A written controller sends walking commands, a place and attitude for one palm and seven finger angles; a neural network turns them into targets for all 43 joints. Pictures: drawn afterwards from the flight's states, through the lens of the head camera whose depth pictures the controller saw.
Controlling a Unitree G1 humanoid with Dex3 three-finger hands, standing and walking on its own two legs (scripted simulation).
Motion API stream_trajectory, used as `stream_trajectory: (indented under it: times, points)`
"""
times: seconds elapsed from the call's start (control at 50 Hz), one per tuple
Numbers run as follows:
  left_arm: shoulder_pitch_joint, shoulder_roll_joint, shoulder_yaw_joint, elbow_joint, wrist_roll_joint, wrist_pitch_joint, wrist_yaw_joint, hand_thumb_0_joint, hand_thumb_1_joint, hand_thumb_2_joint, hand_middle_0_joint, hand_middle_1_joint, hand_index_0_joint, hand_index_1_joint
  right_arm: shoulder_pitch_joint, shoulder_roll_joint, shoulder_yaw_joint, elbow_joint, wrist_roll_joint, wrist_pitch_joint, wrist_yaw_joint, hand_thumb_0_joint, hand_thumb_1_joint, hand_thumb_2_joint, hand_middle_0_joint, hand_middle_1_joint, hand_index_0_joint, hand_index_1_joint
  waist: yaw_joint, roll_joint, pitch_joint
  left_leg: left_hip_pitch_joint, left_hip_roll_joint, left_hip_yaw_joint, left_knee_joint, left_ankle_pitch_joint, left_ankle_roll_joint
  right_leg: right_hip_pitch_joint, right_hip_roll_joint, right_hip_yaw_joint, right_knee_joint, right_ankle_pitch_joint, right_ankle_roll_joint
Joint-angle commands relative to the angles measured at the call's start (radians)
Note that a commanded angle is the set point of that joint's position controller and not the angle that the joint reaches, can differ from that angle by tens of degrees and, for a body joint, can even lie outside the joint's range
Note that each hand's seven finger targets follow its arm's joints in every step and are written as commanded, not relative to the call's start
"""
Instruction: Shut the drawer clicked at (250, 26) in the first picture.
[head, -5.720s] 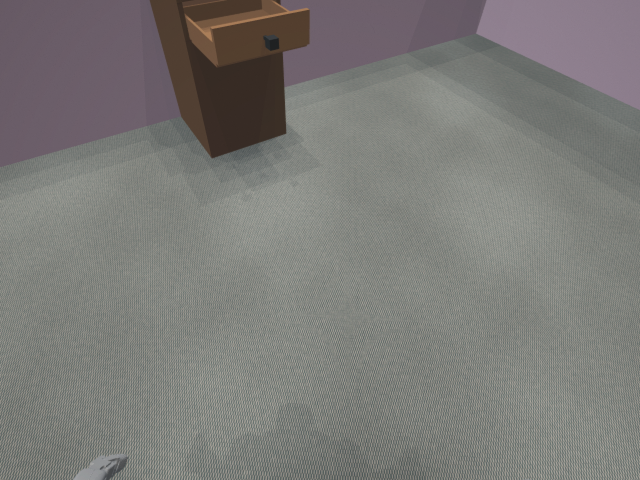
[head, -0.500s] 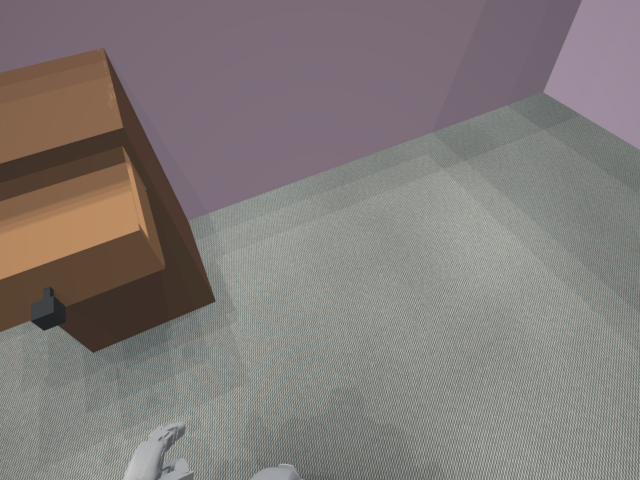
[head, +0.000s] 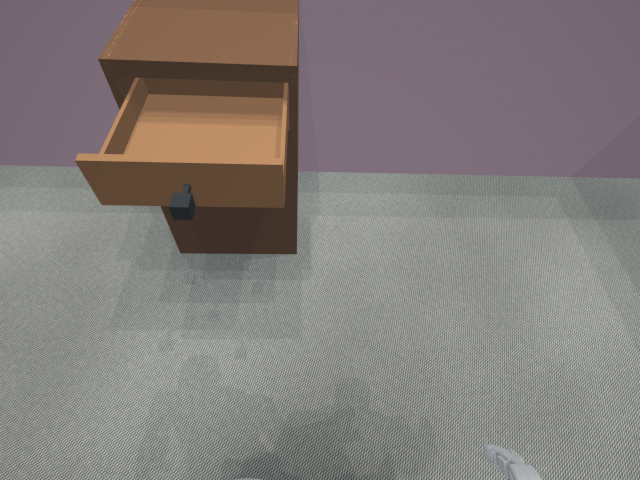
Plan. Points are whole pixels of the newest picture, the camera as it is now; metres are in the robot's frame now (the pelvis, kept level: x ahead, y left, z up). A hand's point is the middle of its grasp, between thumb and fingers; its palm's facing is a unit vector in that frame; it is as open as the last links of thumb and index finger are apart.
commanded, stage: turn to face it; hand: left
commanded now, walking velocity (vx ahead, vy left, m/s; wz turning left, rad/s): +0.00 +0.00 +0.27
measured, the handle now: (184, 199) +0.58 +0.33 -0.11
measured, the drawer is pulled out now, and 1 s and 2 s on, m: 0.28 0.28 0.28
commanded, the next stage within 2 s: take the last steps up to it in 0.20 s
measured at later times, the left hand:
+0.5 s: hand out of the picture +0.02 +0.16 -0.13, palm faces +0.18 -0.94 -0.27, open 7.4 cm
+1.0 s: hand out of the picture -0.06 +0.21 -0.17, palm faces +0.31 -0.94 -0.16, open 7.4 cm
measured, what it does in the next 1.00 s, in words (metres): steps to the left: right foot, then left foot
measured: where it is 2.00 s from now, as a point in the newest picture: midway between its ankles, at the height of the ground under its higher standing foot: (275, 424)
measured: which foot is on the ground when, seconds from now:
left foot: down 0.00-0.38, up 0.40-0.92, down 0.94-1.00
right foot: up 0.00-0.36, down 0.38-0.94, up 0.96-1.00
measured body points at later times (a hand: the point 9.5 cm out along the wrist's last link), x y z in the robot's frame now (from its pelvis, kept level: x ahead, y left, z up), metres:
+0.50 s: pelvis -0.01 -0.03 +0.02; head +0.00 -0.07 +0.46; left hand +0.01 +0.21 -0.11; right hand +0.05 -0.27 -0.15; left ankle -0.03 +0.10 -0.65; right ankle +0.00 -0.12 -0.73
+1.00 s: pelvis +0.07 +0.07 +0.00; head +0.09 +0.09 +0.45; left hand -0.08 +0.26 -0.15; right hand +0.21 -0.13 -0.14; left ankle +0.06 +0.18 -0.73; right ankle +0.01 -0.10 -0.69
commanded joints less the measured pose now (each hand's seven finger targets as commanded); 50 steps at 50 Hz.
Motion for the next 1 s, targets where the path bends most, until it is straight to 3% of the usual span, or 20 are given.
stream_trajectory:
  times: [0.0, 0.06, 0.2, 0.3, 0.32, 0.34, 0.36, 0.38, 0.4, 0.42, 0.46, 0.5, 0.72, 0.82, 0.86, 0.88, 0.9, 0.92, 0.94, 0.98]
  points:
    - [-0.08, 0.066, 0.01, -0.104, -0.004, -0.024, -0.001, 0.0, 0.9, 0.9, -0.2, -0.3, -0.2, -0.3, 0.088, -0.2, -0.045, -0.026, -0.001, -0.014, -0.036, 0.0, -0.9, -0.9, 0.2, 0.3, 0.2, 0.3, -0.074, 0.262, -0.13, 0.188, 0.296, -0.26, -0.222, 0.743, 0.169, -0.213, 0.025, 0.162, 0.275, 0.016, 0.021]
    - [-0.033, 0.066, 0.008, -0.073, -0.006, -0.026, -0.009, 0.0, 0.9, 0.9, -0.2, -0.3, -0.2, -0.3, 0.047, -0.17, -0.032, -0.04, 0.003, -0.022, -0.035, 0.0, -0.9, -0.9, 0.2, 0.3, 0.2, 0.3, -0.047, 0.201, -0.12, 0.164, 0.231, -0.199, -0.232, 0.71, 0.14, -0.161, 0.051, 0.148, 0.232, 0.095, 0.028]
    - [-0.083, 0.032, -0.006, -0.091, -0.011, -0.026, -0.001, 0.0, 0.9, 0.9, -0.2, -0.3, -0.2, -0.3, 0.094, -0.166, -0.037, -0.016, -0.004, -0.015, -0.03, 0.0, -0.9, -0.9, 0.2, 0.3, 0.2, 0.3, -0.068, 0.202, -0.104, 0.126, 0.234, -0.268, -0.246, 0.585, 0.159, -0.05, 0.093, 0.137, -0.015, 0.074, 0.026]
    - [0.008, 0.015, -0.007, -0.059, -0.014, -0.049, 0.003, 0.0, 0.9, 0.9, -0.2, -0.3, -0.2, -0.3, 0.066, -0.15, -0.036, -0.005, -0.001, -0.012, -0.028, 0.0, -0.9, -0.9, 0.2, 0.3, 0.2, 0.3, -0.02, 0.191, -0.138, 0.031, 0.188, -0.293, -0.186, 0.417, 0.116, 0.168, 0.129, 0.118, -0.321, 0.238, 0.005]
    - [0.044, 0.029, -0.004, -0.044, -0.009, -0.06, 0.003, 0.0, 0.9, 0.9, -0.2, -0.3, -0.2, -0.3, 0.073, -0.127, -0.031, -0.001, 0.004, -0.014, -0.025, 0.0, -0.9, -0.9, 0.2, 0.3, 0.2, 0.3, -0.003, 0.141, -0.151, -0.032, 0.141, -0.269, -0.134, 0.246, 0.078, 0.272, 0.108, 0.129, -0.452, 0.305, 0.001]
    - [0.076, 0.095, 0.007, -0.036, 0.006, -0.074, 0.006, 0.0, 0.9, 0.9, -0.2, -0.3, -0.2, -0.3, 0.097, -0.066, -0.023, -0.003, 0.014, -0.014, -0.02, 0.0, -0.9, -0.9, 0.2, 0.3, 0.2, 0.3, 0.007, -0.048, -0.165, -0.184, 0.036, -0.174, 0.035, -0.021, 0.016, 0.393, -0.049, 0.303, -0.575, 0.202, -0.04]
    - [0.094, 0.192, 0.027, -0.043, 0.015, -0.076, 0.007, 0.0, 0.9, 0.9, -0.2, -0.3, -0.2, -0.3, 0.075, -0.031, -0.016, -0.039, 0.011, -0.011, -0.015, 0.0, -0.9, -0.9, 0.2, 0.3, 0.2, 0.3, 0.029, -0.263, -0.098, -0.356, -0.06, -0.09, 0.262, -0.254, -0.032, 0.375, -0.278, 0.587, -0.683, 0.123, -0.147]
    - [0.104, 0.187, 0.022, -0.05, 0.003, -0.071, 0.006, 0.0, 0.9, 0.9, -0.2, -0.3, -0.2, -0.3, 0.044, -0.096, -0.035, -0.042, -0.003, -0.001, -0.01, 0.0, -0.9, -0.9, 0.2, 0.3, 0.2, 0.3, 0.043, -0.157, -0.059, -0.357, -0.015, -0.155, 0.41, -0.242, -0.025, 0.241, -0.318, 0.604, -0.738, -0.06, -0.202]
    - [0.041, 0.15, 0.027, -0.055, 0.002, -0.08, 0.009, 0.0, 0.9, 0.9, -0.2, -0.3, -0.2, -0.3, 0.052, -0.104, -0.043, -0.023, -0.01, 0.003, -0.002, 0.0, -0.9, -0.9, 0.2, 0.3, 0.2, 0.3, 0.012, -0.198, -0.005, -0.382, 0.018, -0.18, 0.477, -0.148, -0.02, 0.166, -0.269, 0.569, -0.776, -0.162, -0.183]
    - [0.008, 0.121, 0.018, -0.056, -0.001, -0.087, 0.006, 0.0, 0.9, 0.9, -0.2, -0.3, -0.2, -0.3, 0.071, -0.105, -0.046, 0.001, -0.012, 0.005, 0.005, 0.0, -0.9, -0.9, 0.2, 0.3, 0.2, 0.3, -0.011, -0.147, 0.025, -0.371, 0.028, -0.164, 0.53, -0.07, -0.023, 0.13, -0.236, 0.533, -0.783, -0.17, -0.157]
    - [-0.014, 0.07, 0.003, -0.053, -0.005, -0.105, 0.003, 0.0, 0.9, 0.9, -0.2, -0.3, -0.2, -0.3, 0.15, -0.074, -0.047, 0.051, -0.014, 0.004, 0.016, 0.0, -0.9, -0.9, 0.2, 0.3, 0.2, 0.3, -0.048, -0.065, 0.007, -0.338, 0.042, -0.135, 0.561, 0.053, -0.036, 0.141, -0.163, 0.358, -0.744, -0.008, -0.125]
    - [0.022, 0.052, -0.002, -0.035, -0.004, -0.117, 0.001, 0.0, 0.9, 0.9, -0.2, -0.3, -0.2, -0.3, 0.179, -0.046, -0.043, 0.071, -0.013, 0.004, 0.02, 0.0, -0.9, -0.9, 0.2, 0.3, 0.2, 0.3, -0.045, -0.079, -0.005, -0.342, 0.035, -0.113, 0.569, 0.123, -0.052, 0.167, -0.125, 0.271, -0.737, 0.073, -0.108]
    - [0.194, 0.033, -0.007, 0.084, 0.011, -0.14, 0.002, 0.0, 0.9, 0.9, -0.2, -0.3, -0.2, -0.3, 0.076, -0.016, -0.027, 0.053, -0.008, -0.02, 0.029, 0.0, -0.9, -0.9, 0.2, 0.3, 0.2, 0.3, 0.007, -0.1, 0.04, -0.402, 0.107, -0.054, 0.301, 0.133, -0.06, 0.282, -0.179, 0.238, -0.773, 0.088, -0.174]
    - [0.186, 0.054, 0.001, 0.115, 0.017, -0.128, -0.001, 0.0, 0.9, 0.9, -0.2, -0.3, -0.2, -0.3, 0.073, 0.019, -0.011, 0.05, 0.001, -0.049, 0.03, 0.0, -0.9, -0.9, 0.2, 0.3, 0.2, 0.3, 0.004, -0.136, 0.027, -0.168, 0.07, 0.013, 0.043, 0.038, -0.023, 0.205, -0.168, 0.174, -0.688, 0.179, -0.173]
    - [0.165, 0.051, 0.004, 0.124, 0.01, -0.12, -0.002, 0.0, 0.9, 0.9, -0.2, -0.3, -0.2, -0.3, 0.173, 0.005, -0.013, 0.083, -0.001, -0.065, 0.022, 0.0, -0.9, -0.9, 0.2, 0.3, 0.2, 0.3, -0.047, -0.095, -0.017, 0.042, 0.037, 0.055, -0.091, 0.094, -0.016, 0.123, -0.121, 0.124, -0.579, 0.171, -0.146]
    - [0.162, 0.025, -0.001, 0.124, 0.007, -0.114, -0.005, 0.0, 0.9, 0.9, -0.2, -0.3, -0.2, -0.3, 0.275, -0.031, -0.019, 0.117, -0.002, -0.075, 0.012, 0.0, -0.9, -0.9, 0.2, 0.3, 0.2, 0.3, -0.088, 0.014, -0.059, 0.199, 0.034, 0.044, -0.154, 0.085, -0.016, 0.063, -0.07, 0.075, -0.436, 0.189, -0.125]
    - [0.179, -0.03, -0.011, 0.114, 0.0, -0.111, -0.011, 0.0, 0.9, 0.9, -0.2, -0.3, -0.2, -0.3, 0.399, -0.125, -0.043, 0.149, -0.012, -0.086, -0.001, 0.0, -0.9, -0.9, 0.2, 0.3, 0.2, 0.3, -0.134, 0.267, -0.138, 0.355, 0.198, -0.174, -0.235, -0.011, 0.02, -0.062, 0.031, 0.0, -0.155, 0.112, -0.083]
    - [0.154, -0.075, -0.023, 0.077, -0.001, -0.107, -0.014, 0.0, 0.9, 0.9, -0.2, -0.3, -0.2, -0.3, 0.49, -0.203, -0.06, 0.169, -0.007, -0.084, -0.017, 0.0, -0.9, -0.9, 0.2, 0.3, 0.2, 0.3, -0.153, 0.441, -0.155, 0.398, 0.375, -0.456, -0.372, -0.033, 0.084, -0.249, 0.123, 0.008, 0.113, -0.099, -0.054]
    - [0.097, -0.06, -0.018, 0.053, 0.004, -0.105, -0.01, 0.0, 0.9, 0.9, -0.2, -0.3, -0.2, -0.3, 0.479, -0.199, -0.055, 0.171, -0.006, -0.072, -0.027, 0.0, -0.9, -0.9, 0.2, 0.3, 0.2, 0.3, -0.15, 0.314, -0.106, 0.355, 0.417, -0.474, -0.4, -0.055, 0.123, -0.313, 0.091, 0.11, 0.233, -0.071, -0.08]
    - [0.047, -0.058, -0.013, 0.069, 0.006, -0.102, -0.016, 0.0, 0.9, 0.9, -0.2, -0.3, -0.2, -0.3, 0.357, -0.11, -0.029, 0.147, -0.005, -0.079, -0.038, 0.0, -0.9, -0.9, 0.2, 0.3, 0.2, 0.3, -0.112, 0.238, -0.038, 0.206, 0.363, -0.381, -0.415, -0.04, 0.116, -0.316, 0.035, 0.156, 0.342, 0.082, -0.086]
